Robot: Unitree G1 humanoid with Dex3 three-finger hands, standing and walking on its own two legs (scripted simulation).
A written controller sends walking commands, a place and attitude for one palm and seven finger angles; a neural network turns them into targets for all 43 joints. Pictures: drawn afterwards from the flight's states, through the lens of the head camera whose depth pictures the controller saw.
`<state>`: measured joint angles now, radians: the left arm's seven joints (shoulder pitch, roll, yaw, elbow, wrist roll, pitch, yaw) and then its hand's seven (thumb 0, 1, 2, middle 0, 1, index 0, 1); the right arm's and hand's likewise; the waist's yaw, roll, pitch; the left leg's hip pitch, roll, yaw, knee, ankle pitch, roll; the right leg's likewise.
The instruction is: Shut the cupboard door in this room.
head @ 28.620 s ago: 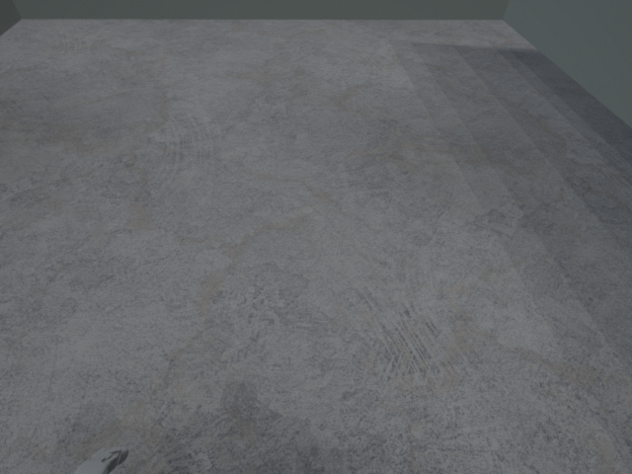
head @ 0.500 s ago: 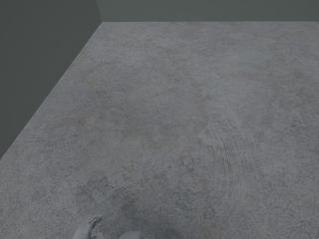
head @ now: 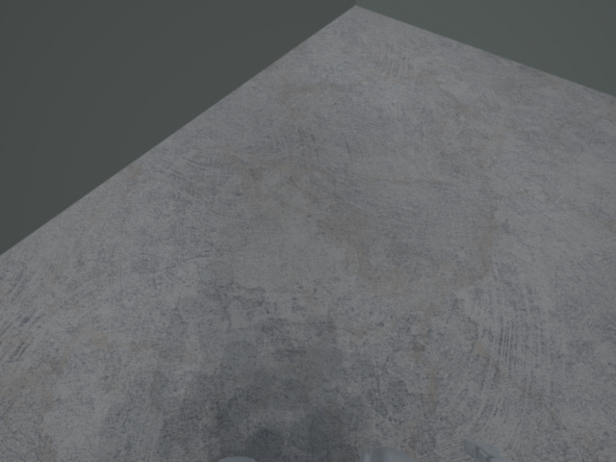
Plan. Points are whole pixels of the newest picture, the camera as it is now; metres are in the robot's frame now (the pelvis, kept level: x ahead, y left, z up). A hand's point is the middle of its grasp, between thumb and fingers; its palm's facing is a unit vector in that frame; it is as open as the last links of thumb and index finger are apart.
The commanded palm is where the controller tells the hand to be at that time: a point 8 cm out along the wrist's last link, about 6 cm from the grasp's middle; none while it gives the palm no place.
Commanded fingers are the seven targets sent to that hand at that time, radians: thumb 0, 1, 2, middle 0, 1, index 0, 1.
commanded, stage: walk to a spot facing it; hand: left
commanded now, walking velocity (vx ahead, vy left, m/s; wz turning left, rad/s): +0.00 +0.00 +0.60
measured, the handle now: out of the picture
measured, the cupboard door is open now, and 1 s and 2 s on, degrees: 83 83 83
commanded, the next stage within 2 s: none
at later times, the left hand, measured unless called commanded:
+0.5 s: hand out of the picture +0.05 +0.17 -0.12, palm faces +0.27 -0.92 -0.29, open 7.4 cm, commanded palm none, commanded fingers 0.00 0.90 0.90 -0.20 -0.30 -0.20 -0.30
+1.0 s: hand out of the picture -0.13 +0.20 -0.17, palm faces +0.60 -0.76 -0.26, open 7.4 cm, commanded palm none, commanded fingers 0.00 0.90 0.90 -0.20 -0.30 -0.20 -0.30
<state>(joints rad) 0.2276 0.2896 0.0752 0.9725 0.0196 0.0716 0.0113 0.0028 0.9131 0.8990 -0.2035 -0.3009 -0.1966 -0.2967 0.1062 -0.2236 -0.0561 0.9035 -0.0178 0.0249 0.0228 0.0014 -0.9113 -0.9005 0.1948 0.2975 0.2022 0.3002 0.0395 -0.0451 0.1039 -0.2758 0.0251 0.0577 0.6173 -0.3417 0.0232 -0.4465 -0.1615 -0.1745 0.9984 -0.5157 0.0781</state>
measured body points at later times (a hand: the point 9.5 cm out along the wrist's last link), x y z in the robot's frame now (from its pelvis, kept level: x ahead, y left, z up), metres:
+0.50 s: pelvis -0.01 -0.05 +0.01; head +0.04 -0.08 +0.46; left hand +0.04 +0.21 -0.10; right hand +0.10 -0.30 -0.16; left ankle -0.07 +0.08 -0.64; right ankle +0.02 -0.15 -0.73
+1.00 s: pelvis -0.05 -0.02 +0.01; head -0.03 +0.03 +0.46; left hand -0.16 +0.24 -0.14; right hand +0.20 -0.16 -0.11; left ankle -0.10 +0.06 -0.73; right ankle +0.03 -0.15 -0.65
